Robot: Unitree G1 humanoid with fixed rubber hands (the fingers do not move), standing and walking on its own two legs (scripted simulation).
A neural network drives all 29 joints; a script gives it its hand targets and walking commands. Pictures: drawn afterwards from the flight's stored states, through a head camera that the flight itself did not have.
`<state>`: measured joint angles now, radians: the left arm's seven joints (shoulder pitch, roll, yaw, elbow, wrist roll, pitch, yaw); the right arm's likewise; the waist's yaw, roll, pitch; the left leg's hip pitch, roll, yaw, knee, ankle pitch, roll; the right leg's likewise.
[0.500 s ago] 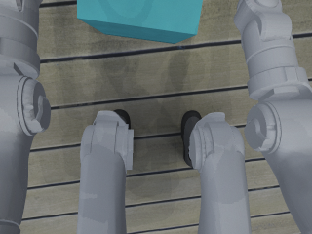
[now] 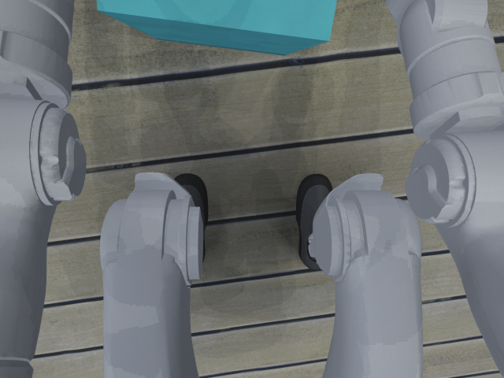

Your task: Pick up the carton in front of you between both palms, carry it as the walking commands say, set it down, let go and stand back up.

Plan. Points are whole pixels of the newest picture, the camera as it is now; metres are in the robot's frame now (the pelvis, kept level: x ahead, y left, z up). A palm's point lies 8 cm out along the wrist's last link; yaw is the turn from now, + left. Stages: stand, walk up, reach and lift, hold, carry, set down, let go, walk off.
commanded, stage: reach and lift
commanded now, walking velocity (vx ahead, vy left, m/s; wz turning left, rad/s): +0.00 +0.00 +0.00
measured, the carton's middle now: out of the picture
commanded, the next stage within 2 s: none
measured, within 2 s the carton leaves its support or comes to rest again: leaves its support in 0.56 s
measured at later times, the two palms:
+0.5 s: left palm out of the picture +0.57 +0.21 -0.17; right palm out of the picture +0.57 -0.10 -0.17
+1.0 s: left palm out of the picture +0.49 +0.20 +0.03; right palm out of the picture +0.51 -0.09 +0.03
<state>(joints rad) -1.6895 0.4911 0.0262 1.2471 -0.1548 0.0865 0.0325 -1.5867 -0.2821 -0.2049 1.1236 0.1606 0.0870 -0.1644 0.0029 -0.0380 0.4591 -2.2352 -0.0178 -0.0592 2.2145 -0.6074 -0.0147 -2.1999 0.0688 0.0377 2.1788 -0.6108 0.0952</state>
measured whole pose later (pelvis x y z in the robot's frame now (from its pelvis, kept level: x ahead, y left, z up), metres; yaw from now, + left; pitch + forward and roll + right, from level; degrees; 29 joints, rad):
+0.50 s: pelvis +0.00 +0.00 -0.01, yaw +0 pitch +34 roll -3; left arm -1.61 0.41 0.14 1.06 -0.02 0.26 -0.03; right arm -1.52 -0.17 -0.38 0.93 0.00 0.24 -0.13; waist 0.02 -0.05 0.45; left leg -2.23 -0.01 -0.05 2.26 -0.62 0.00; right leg -2.20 0.10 0.06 2.22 -0.62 0.11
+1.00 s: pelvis -0.02 -0.02 +0.10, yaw +4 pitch +41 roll -3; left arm -1.26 0.13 0.45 0.87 0.29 0.39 -0.02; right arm -1.19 0.04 -0.61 0.74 -0.25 0.37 -0.11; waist 0.01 -0.03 -0.04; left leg -2.07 -0.11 -0.12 1.82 -0.46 -0.07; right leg -2.04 0.13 0.09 1.82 -0.51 0.10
